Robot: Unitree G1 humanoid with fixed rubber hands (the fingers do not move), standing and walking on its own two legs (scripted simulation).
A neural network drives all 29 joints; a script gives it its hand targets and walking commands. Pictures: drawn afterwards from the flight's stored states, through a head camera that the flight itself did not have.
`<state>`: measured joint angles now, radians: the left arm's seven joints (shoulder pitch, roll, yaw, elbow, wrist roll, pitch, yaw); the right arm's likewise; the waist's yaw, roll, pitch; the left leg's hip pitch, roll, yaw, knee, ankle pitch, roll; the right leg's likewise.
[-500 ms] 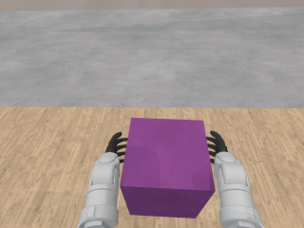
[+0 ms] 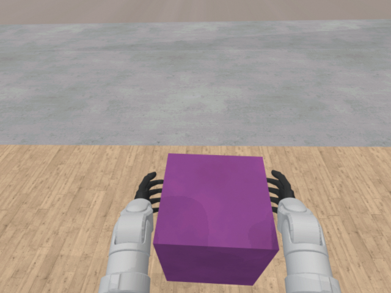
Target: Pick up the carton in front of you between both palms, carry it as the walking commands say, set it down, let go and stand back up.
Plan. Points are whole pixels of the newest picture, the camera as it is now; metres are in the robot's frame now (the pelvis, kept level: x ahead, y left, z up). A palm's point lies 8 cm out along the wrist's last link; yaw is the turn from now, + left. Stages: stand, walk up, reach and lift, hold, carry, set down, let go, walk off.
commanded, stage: hold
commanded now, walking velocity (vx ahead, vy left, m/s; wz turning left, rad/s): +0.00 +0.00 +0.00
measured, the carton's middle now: (212, 222) +0.28 +0.00 -0.03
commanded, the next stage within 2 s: carry in 0.56 s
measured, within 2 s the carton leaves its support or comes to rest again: neither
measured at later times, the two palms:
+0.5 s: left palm (142, 205) +0.28 +0.15 +0.05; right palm (287, 204) +0.28 -0.15 +0.05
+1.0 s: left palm (147, 161) +0.38 +0.15 +0.08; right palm (277, 161) +0.38 -0.15 +0.07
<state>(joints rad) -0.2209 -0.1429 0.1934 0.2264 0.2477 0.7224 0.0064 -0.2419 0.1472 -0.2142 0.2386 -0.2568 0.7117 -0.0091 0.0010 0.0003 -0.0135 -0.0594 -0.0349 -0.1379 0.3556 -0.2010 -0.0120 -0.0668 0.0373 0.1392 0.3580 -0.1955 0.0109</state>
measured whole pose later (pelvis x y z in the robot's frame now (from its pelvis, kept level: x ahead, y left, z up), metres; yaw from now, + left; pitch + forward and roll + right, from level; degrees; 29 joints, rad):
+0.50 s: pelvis -0.01 +0.00 +0.00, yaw +0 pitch -7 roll +0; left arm -0.29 -0.16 0.25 0.26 0.28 0.75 -0.01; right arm -0.31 0.16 -0.27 0.27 -0.29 0.74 0.01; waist 0.00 0.00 0.01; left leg -0.05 -0.03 -0.13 0.37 -0.20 -0.01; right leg -0.06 0.04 0.13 0.38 -0.19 0.01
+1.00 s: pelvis +0.11 +0.01 -0.02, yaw -2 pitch +6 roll +0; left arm -0.08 -0.13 0.11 -0.33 0.08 1.07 0.11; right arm -0.13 0.13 -0.07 -0.27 -0.10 1.05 -0.09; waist 0.00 0.02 -0.20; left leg -0.19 0.05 0.05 0.53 -0.45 -0.03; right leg -0.40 -0.04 -0.09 0.80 -0.53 0.02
